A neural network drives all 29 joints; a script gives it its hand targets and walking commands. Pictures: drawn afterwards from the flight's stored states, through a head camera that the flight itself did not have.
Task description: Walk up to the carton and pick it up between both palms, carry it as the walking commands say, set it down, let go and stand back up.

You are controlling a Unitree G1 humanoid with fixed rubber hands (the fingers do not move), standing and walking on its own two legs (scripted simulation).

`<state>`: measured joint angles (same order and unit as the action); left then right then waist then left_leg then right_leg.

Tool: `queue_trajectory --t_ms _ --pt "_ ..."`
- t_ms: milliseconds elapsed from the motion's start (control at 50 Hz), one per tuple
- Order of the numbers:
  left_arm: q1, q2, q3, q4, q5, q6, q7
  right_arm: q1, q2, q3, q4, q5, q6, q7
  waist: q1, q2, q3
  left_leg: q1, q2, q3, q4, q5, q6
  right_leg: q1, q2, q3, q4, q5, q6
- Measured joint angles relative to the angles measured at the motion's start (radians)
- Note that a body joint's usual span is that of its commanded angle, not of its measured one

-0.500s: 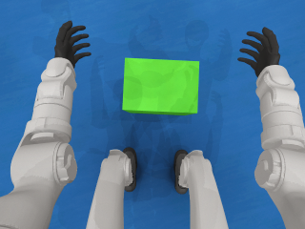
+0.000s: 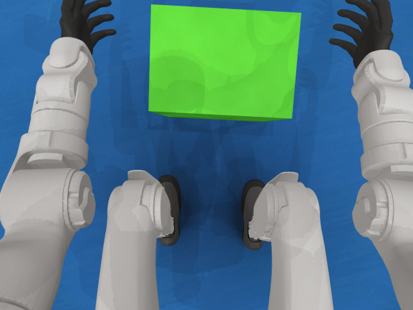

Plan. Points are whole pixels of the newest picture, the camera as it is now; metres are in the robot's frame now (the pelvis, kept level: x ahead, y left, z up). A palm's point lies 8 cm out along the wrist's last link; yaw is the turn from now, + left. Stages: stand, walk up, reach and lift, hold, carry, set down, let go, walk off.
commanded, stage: reach and lift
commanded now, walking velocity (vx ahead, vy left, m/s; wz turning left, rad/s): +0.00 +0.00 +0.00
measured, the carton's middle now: (219, 77) +0.51 -0.01 -0.32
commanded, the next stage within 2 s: none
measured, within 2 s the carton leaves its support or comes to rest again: neither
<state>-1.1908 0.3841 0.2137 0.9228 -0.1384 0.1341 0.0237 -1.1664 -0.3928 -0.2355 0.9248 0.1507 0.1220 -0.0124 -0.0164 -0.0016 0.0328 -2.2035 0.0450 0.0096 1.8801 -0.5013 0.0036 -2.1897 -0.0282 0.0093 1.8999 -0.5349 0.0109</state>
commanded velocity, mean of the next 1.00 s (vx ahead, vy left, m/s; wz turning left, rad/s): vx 0.00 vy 0.00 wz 0.00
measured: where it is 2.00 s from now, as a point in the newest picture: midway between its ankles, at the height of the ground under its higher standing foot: (211, 223)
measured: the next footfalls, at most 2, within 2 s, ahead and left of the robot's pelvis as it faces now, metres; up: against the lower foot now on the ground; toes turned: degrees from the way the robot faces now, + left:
none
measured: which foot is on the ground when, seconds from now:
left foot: down 0.00-1.00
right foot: down 0.00-1.00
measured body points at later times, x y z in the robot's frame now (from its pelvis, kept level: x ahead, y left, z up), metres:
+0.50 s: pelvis -0.01 +0.00 -0.08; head +0.36 -0.01 +0.16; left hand +0.53 +0.20 -0.27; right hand +0.52 -0.22 -0.27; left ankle +0.11 +0.12 -0.41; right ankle +0.10 -0.13 -0.41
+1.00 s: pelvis -0.02 +0.00 -0.08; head +0.35 -0.01 +0.17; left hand +0.53 +0.19 -0.26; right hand +0.52 -0.22 -0.26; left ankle +0.11 +0.12 -0.41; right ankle +0.10 -0.13 -0.41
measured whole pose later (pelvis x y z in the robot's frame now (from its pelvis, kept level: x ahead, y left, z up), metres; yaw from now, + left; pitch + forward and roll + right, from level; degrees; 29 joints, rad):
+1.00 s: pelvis -0.02 +0.00 -0.08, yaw +0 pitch +37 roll +0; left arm -1.43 0.43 0.03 1.19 -0.30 0.01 0.10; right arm -1.40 -0.40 -0.05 1.17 0.30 0.02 -0.11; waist -0.02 -0.01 0.36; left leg -2.29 0.05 -0.01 2.16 -0.51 0.00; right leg -2.27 -0.02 0.01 2.18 -0.55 0.00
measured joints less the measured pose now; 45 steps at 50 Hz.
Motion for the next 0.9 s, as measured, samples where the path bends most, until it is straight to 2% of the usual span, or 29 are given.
queue_trajectory --t_ms 400,600,900 --pt "-0.171 0.042 -0.118 0.201 -0.101 -0.098 0.054 -0.166 -0.009 0.117 0.179 0.093 -0.091 -0.072 -0.006 -0.003 0.263 -0.082 0.000 -0.014 0.242 -0.020 -0.006 -0.082 0.004 0.002 0.246 -0.024 -0.005" --pt "-0.217 0.078 -0.189 0.212 -0.176 -0.113 0.071 -0.207 -0.036 0.173 0.187 0.146 -0.106 -0.093 -0.006 -0.001 0.346 -0.095 -0.003 -0.017 0.304 -0.021 -0.008 -0.095 0.002 0.003 0.310 -0.028 -0.009" --pt "-0.221 0.053 -0.177 0.257 -0.162 -0.118 0.071 -0.221 -0.019 0.177 0.233 0.144 -0.105 -0.095 -0.008 -0.006 0.325 -0.081 0.001 -0.017 0.286 -0.017 -0.008 -0.083 0.007 0.002 0.291 -0.020 -0.008"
